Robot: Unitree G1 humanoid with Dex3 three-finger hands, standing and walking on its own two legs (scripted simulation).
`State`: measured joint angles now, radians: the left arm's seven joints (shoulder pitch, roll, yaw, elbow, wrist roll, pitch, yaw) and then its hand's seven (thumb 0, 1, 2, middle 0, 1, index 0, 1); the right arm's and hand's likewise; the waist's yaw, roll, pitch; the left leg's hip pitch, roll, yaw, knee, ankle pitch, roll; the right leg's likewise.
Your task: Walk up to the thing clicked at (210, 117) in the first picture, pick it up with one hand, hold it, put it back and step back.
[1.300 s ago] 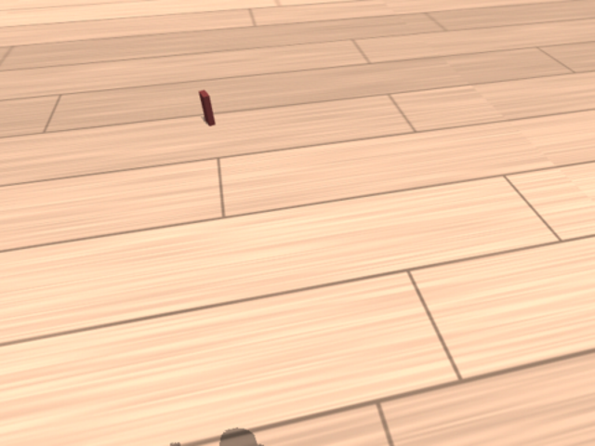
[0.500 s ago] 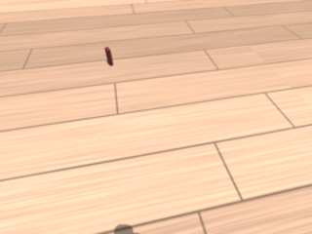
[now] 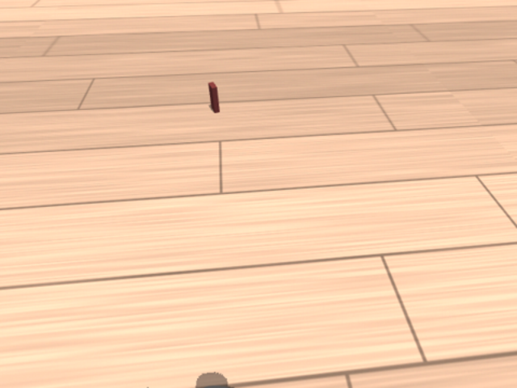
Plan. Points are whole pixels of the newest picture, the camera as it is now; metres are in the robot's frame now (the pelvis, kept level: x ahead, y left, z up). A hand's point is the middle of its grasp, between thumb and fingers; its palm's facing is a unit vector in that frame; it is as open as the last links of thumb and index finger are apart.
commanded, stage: walk up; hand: left
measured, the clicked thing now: (214, 97) +1.97 +0.50 -0.68
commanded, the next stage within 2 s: none
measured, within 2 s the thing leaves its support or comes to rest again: neither
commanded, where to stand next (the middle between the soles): +1.66 +0.23 m, yaw +9 degrees
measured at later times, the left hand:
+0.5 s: hand (99, 283) +0.32 +0.39 -0.15, palm faces +0.01 -0.95 -0.30, open 7.4 cm
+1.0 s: hand (135, 203) +0.55 +0.39 -0.15, palm faces +0.15 -0.93 -0.35, open 7.4 cm
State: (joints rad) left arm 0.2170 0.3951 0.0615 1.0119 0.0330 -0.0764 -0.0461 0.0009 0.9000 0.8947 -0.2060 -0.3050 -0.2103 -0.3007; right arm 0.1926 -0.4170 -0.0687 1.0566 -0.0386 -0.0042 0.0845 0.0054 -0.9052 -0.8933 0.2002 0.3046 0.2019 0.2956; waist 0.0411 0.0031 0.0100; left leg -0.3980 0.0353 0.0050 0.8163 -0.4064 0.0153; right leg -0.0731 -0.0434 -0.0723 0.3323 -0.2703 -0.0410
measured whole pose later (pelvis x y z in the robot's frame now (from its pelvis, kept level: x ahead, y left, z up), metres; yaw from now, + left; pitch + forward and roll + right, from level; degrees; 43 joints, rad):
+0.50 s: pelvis +0.24 +0.11 +0.00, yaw +5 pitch -2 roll +1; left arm 0.16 0.45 0.04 0.95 0.01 -0.03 -0.11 0.00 0.90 0.90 -0.20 -0.30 -0.21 -0.30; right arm 0.38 -0.37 -0.06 0.98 0.00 -0.09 0.07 0.00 -0.90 -0.89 0.20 0.31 0.20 0.30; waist -0.04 -0.07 0.04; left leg 0.00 -0.03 0.07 0.33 -0.29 0.03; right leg -0.57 -0.13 -0.02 0.82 -0.14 0.00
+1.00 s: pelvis +0.56 +0.12 -0.01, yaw +9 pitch -1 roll -2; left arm 0.30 0.40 0.05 0.92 0.01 -0.08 -0.06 0.00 0.90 0.90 -0.20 -0.30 -0.21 -0.30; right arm 0.17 -0.44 -0.07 0.84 -0.01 -0.07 0.08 0.00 -0.91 -0.89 0.20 0.30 0.20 0.30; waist 0.05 0.03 0.06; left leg -0.56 0.10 -0.01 0.75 -0.17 0.00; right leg -0.06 -0.01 -0.13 0.40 -0.32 -0.01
